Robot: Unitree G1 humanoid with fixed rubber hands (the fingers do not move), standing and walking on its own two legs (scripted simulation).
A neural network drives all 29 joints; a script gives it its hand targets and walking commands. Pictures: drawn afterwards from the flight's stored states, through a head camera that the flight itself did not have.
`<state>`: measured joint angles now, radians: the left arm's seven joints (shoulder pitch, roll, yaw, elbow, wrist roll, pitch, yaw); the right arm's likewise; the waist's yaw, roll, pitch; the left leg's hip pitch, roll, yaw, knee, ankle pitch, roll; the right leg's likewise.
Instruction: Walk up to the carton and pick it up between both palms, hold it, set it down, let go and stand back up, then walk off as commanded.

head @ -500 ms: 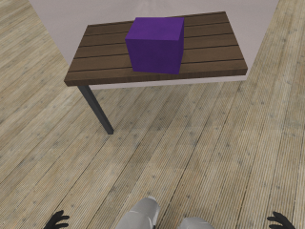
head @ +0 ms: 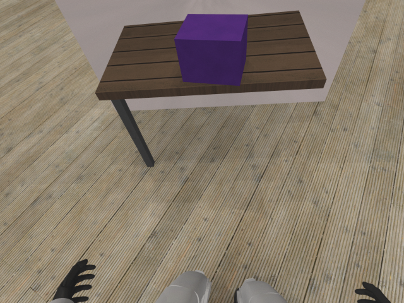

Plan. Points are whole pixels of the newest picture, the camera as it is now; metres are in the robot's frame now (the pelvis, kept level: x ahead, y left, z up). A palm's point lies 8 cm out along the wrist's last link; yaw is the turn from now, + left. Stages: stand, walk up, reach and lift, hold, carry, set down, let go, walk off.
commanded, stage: walk off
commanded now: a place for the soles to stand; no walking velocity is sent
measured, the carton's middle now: (213, 49) +0.94 +0.03 -0.05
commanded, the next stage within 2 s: stand in 0.90 s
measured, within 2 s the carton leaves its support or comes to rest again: neither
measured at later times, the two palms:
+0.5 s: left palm out of the picture +0.03 +0.34 -0.11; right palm out of the picture +0.03 -0.29 -0.07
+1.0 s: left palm out of the picture +0.06 +0.31 -0.07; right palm out of the picture +0.07 -0.32 -0.08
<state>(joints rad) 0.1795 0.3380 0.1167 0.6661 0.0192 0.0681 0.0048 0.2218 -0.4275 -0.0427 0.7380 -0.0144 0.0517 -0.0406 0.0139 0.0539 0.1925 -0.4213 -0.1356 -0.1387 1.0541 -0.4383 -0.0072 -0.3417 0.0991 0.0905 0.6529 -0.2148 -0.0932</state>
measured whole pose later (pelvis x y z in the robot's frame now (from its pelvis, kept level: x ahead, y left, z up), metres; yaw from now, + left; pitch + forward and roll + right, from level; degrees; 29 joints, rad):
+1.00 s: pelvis -0.03 +0.00 +0.01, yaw -1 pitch +1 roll +1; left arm 0.28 0.37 0.09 0.71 0.02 -0.01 -0.01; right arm 0.24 -0.43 -0.04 0.78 -0.01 -0.05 -0.04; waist 0.02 0.00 0.06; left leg -0.35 -0.05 -0.10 0.56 -0.20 0.00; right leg -0.24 0.10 0.11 0.62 -0.37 -0.06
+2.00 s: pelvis -0.04 +0.02 +0.01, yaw -1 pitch -1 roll -1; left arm 0.27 0.37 0.08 0.78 0.02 -0.03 0.00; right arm 0.22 -0.43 -0.04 0.82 -0.01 -0.05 -0.02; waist 0.02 0.01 0.00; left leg -0.34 -0.05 -0.10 0.58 -0.21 0.01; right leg -0.20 0.09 0.11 0.56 -0.34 -0.04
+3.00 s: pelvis -0.05 +0.02 +0.01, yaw -1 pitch -1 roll -1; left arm 0.27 0.37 0.08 0.82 0.02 -0.03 0.00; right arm 0.22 -0.43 -0.04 0.85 -0.01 -0.04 -0.02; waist 0.02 0.01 0.01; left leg -0.34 -0.05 -0.10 0.55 -0.19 0.01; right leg -0.20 0.09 0.11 0.52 -0.31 -0.04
